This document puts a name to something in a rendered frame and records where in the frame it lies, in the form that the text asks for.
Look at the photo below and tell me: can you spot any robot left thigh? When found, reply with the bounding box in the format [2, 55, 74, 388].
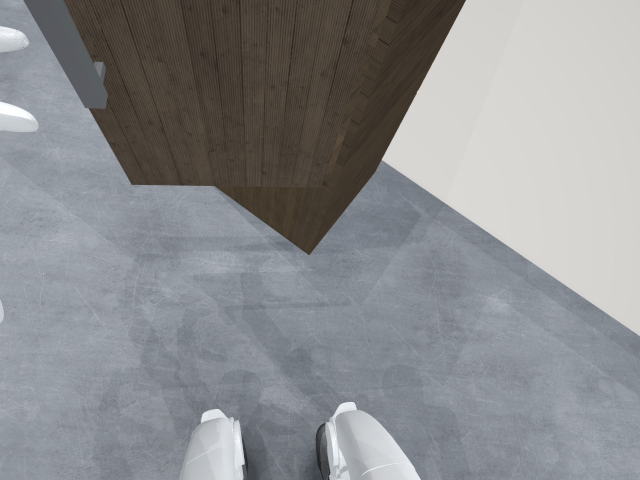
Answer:
[179, 417, 245, 480]

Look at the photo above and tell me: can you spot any handle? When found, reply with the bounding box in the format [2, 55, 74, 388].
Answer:
[23, 0, 108, 109]

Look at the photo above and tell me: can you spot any robot left hand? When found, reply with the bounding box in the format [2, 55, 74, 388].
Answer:
[0, 26, 39, 132]

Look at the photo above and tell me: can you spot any cupboard door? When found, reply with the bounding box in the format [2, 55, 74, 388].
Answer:
[63, 0, 381, 188]

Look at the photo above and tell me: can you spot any robot thigh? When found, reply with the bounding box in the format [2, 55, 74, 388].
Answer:
[325, 410, 421, 480]
[179, 417, 245, 480]

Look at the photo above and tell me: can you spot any robot right thigh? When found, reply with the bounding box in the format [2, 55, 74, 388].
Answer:
[325, 410, 421, 480]

